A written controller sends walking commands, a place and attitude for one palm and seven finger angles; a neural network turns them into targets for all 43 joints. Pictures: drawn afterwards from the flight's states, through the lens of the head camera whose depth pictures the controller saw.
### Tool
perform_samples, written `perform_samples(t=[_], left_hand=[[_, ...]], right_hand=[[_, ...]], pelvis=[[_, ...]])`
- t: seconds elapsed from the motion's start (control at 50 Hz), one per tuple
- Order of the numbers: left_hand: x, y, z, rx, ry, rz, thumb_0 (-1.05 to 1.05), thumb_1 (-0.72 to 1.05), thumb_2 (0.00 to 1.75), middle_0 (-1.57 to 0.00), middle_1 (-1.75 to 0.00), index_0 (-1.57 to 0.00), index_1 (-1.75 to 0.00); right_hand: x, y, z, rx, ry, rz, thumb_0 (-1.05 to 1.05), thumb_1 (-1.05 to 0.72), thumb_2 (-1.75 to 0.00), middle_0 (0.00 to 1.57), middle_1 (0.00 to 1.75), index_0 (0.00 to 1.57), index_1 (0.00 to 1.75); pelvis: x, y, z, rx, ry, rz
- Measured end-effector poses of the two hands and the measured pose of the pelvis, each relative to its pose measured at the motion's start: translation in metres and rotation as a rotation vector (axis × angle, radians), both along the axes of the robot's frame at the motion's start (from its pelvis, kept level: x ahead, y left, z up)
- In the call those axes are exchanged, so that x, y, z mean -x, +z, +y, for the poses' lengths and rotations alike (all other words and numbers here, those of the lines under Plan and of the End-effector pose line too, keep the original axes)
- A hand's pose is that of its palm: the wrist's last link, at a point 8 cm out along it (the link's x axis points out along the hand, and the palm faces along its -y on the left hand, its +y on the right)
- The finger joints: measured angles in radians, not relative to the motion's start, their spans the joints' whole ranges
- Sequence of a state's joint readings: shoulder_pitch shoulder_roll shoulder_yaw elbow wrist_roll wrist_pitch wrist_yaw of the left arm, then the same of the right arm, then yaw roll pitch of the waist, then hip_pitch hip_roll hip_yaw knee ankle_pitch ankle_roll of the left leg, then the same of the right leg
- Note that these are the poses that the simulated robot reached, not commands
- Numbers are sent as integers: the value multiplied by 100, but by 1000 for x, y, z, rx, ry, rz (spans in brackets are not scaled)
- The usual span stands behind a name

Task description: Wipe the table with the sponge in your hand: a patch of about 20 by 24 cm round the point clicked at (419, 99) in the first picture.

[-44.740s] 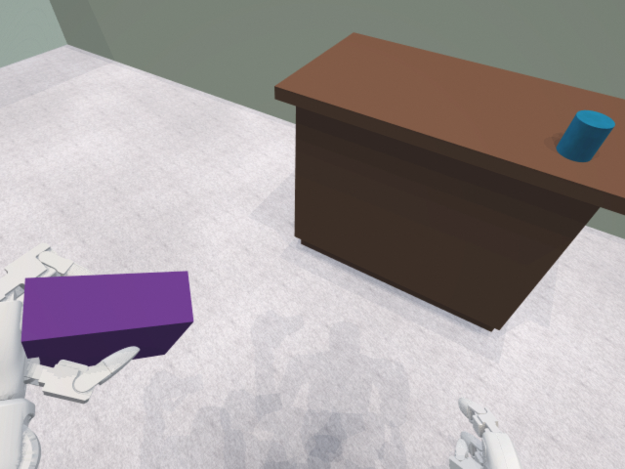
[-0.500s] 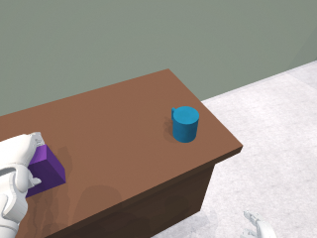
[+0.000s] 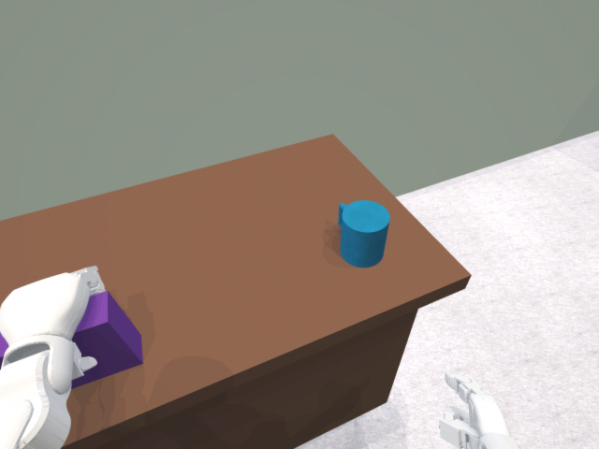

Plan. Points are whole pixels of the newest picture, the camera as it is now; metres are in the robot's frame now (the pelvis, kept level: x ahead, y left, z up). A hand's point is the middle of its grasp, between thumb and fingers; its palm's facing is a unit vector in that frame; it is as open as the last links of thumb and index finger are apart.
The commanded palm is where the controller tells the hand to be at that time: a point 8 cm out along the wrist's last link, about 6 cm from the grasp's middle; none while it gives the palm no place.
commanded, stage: lift the sponge slowly off the table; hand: left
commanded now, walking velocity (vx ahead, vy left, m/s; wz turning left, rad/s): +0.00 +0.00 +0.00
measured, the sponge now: (81, 353) +0.21 +0.34 +0.01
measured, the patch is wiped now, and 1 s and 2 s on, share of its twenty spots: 1.00 1.00 1.00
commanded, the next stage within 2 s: none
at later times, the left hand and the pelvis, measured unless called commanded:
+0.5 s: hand (77, 334) +0.21 +0.32 +0.08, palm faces +0.03 -0.10 -0.99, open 9.5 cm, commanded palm +0.18 +0.31 +0.14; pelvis -0.01 +0.00 +0.00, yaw +0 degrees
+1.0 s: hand (60, 333) +0.20 +0.32 +0.10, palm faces +0.00 -0.09 -1.00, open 9.5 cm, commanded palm +0.18 +0.31 +0.18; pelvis -0.01 -0.02 +0.00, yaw +1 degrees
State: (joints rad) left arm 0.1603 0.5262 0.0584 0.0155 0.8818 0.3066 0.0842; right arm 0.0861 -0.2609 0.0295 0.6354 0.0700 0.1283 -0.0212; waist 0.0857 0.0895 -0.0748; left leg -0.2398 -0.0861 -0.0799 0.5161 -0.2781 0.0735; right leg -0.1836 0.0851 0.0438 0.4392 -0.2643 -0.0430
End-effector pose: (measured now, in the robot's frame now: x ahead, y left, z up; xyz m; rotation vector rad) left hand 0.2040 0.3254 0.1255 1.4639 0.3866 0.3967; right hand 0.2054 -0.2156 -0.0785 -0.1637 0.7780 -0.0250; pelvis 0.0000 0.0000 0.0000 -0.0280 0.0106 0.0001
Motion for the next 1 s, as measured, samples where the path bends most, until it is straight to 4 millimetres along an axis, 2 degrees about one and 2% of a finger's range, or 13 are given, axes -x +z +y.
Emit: perform_samples(t=[0.28, 0.56, 0.7, 0.82, 0.92, 1.0], left_hand=[[18, 1, -8, 17, -14, -16, 1, -46, 106, -77, -144, -78, -143], [11, 8, -19, 42, -22, -12, 1, -48, 106, -79, -141, -80, -141], [15, 20, -25, 32, -32, -35, 1, -48, 106, -80, -140, -81, -140], [25, 30, -16, 13, 25, -39, 1, -48, 106, -80, -140, -81, -140], [28, 30, -9, 22, 60, -1, 0, -48, 106, -80, -140, -81, -140], [21, 29, -12, 26, 31, 25, 0, -48, 106, -80, -140, -81, -140]], right_hand=[[0, 3, 8, 4, 17, -19, 1, -90, -90, 20, 30, 20, 30], [-12, 10, 14, 5, 53, -57, 1, -90, -90, 20, 30, 20, 30], [-17, 13, 8, -1, 65, -63, 1, -90, -90, 20, 30, 20, 30], [-19, 14, -1, 6, 67, -62, 1, -90, -90, 20, 30, 20, 30], [-20, 16, -8, 27, 68, -67, 1, -90, -90, 20, 30, 20, 30], [-17, 15, -11, 47, 68, -69, 1, -90, -90, 20, 30, 20, 30]], pelvis=[[4, 0, 6, -1, -2, -27], [5, 3, -1, -6, 5, -47], [1, 3, -7, -9, -5, -60], [1, 4, -13, -11, -1, -71], [5, 4, -18, -12, 12, -78], [10, 4, -21, -13, 20, -81]])
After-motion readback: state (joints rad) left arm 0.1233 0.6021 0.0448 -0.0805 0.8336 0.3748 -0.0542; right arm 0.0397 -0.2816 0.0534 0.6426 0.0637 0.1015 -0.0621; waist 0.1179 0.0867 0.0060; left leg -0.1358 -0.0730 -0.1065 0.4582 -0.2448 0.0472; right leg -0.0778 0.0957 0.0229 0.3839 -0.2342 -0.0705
